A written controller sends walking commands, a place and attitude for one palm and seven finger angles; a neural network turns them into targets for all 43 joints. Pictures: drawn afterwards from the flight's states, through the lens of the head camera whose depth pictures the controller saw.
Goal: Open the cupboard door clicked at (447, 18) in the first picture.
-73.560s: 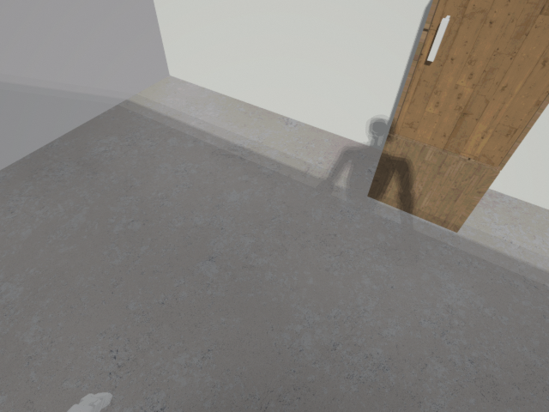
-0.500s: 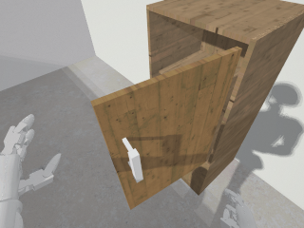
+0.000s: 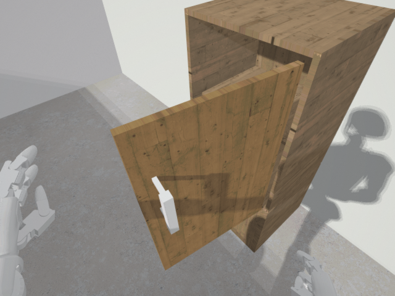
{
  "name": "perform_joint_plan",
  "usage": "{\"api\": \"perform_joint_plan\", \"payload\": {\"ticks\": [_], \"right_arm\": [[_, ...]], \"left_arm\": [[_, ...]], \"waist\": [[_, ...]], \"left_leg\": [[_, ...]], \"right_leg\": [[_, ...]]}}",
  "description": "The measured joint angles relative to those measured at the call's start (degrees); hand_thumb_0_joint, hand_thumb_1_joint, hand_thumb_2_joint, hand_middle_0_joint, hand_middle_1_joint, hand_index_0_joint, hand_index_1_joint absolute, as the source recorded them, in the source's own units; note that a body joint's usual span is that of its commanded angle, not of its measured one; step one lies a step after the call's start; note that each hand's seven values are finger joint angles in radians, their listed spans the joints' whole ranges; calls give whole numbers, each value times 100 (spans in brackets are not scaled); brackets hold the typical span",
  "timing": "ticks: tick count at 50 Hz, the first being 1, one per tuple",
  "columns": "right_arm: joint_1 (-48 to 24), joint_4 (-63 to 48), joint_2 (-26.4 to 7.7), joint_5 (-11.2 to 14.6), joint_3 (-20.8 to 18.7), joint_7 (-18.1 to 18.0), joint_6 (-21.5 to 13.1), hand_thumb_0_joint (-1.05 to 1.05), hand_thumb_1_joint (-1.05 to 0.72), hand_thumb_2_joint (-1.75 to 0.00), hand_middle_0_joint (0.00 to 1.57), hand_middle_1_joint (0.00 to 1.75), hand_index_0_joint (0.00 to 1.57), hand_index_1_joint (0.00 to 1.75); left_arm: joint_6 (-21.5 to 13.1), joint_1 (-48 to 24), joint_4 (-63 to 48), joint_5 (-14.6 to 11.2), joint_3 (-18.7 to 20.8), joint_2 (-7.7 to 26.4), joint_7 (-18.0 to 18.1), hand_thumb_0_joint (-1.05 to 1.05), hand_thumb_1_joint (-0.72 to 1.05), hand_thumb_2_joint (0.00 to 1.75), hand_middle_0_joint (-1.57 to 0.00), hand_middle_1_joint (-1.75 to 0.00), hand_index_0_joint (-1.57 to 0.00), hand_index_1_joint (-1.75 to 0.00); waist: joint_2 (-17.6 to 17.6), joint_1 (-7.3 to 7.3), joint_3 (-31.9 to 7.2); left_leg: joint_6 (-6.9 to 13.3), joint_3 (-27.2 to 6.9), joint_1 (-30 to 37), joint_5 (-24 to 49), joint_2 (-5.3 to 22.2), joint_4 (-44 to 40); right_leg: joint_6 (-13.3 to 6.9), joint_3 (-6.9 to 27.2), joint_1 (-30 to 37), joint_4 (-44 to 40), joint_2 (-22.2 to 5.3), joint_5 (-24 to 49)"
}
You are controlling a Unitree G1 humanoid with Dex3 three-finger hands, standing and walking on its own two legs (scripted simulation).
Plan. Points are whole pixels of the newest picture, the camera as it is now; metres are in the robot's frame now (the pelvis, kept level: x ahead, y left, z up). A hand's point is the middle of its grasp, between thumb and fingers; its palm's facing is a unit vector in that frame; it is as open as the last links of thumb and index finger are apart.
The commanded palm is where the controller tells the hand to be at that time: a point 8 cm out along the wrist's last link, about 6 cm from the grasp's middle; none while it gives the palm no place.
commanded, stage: step back with the hand held close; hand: left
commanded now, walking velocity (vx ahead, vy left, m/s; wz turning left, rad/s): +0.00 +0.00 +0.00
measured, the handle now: (165, 205) +0.28 +0.11 +0.05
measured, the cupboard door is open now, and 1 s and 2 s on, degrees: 81 81 81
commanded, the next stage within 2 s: stop stepping back and stand still in 1.14 s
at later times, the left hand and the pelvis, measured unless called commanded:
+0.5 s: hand (24, 233) +0.15 +0.29 +0.14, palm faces +0.34 -0.78 -0.53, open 7.4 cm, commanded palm +0.09 +0.33 +0.17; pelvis -0.05 +0.03 -0.01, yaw -1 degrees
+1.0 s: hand out of the picture +0.07 +0.31 +0.17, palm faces +0.48 -0.73 -0.49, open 7.4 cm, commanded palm +0.00 +0.34 +0.17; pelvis -0.13 +0.03 -0.01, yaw +2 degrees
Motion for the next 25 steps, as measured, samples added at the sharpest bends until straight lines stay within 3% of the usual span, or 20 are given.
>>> {"api": "perform_joint_plan", "payload": {"ticks": [7, 12, 18, 25], "right_arm": [[-19, -10, 8, 18, 12, 25, -7, 1, -90, -90, 21, 30, 20, 30], [-171, -204, 6, 8, 40, 85, 239, 1, -90, -90, 21, 30, 20, 30], [-252, -438, -71, 13, -91, 75, 465, 1, -90, -90, 21, 30, 20, 30], [-104, -543, 30, 31, -141, -19, 551, 1, -91, -90, 21, 30, 20, 30]], "left_arm": [[-54, -100, 31, -1, 66, 3, -21, 2, 89, 90, -21, -30, -21, -31], [-394, -146, -17, 47, 459, 244, -15, 2, 89, 90, -21, -30, -21, -31], [-376, 373, -275, 79, 305, 262, -32, 2, 89, 90, -20, -30, -21, -30], [-442, 620, -757, 118, 477, 606, 46, 2, 89, 90, -21, -30, -21, -31]], "waist": [[25, -18, 0], [-54, -220, -7], [-163, -373, 78], [-461, -361, 131]], "left_leg": [[28, 5, -42, 41, -17, 9], [54, -40, -505, 83, -16, 185], [156, 114, -873, 213, -136, 220], [242, 161, -1200, 278, -260, 457]], "right_leg": [[25, 6, -13, -48, -16, 69], [50, -37, -353, -109, -15, 229], [158, 119, -806, 14, -135, 366], [228, 175, -1186, 368, -267, 379]]}}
